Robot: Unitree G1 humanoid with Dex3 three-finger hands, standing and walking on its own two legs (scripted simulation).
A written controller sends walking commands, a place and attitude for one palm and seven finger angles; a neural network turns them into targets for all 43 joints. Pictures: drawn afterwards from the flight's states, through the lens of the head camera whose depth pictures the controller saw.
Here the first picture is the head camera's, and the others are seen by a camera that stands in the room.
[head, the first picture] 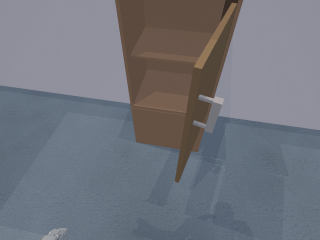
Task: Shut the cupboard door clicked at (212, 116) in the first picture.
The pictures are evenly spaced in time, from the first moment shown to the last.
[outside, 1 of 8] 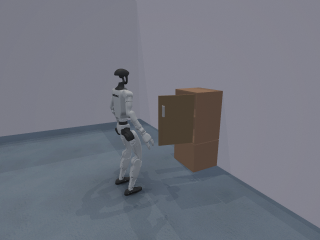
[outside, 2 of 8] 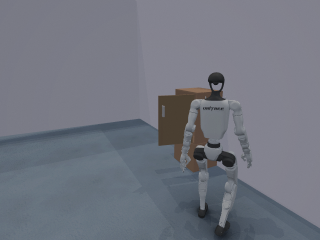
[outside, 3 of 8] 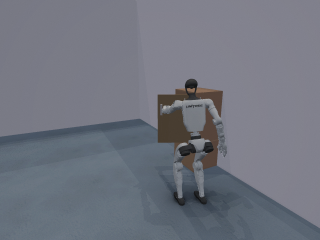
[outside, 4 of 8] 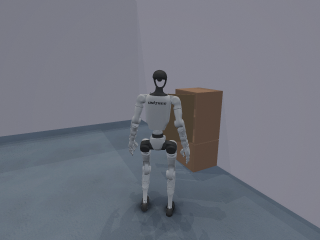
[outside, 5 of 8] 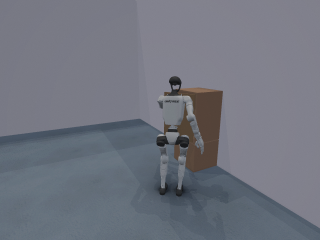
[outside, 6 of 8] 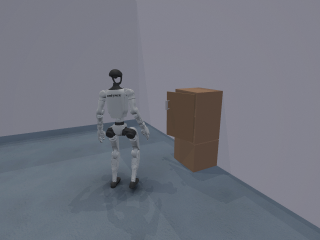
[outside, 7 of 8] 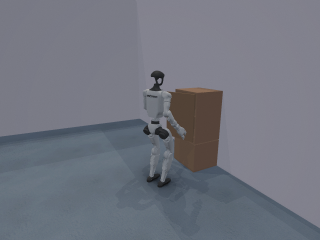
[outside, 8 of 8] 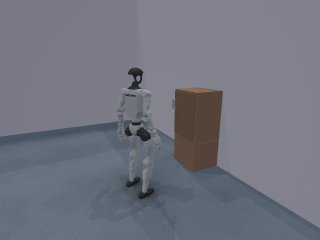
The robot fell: no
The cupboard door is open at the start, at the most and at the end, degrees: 76 76 0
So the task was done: yes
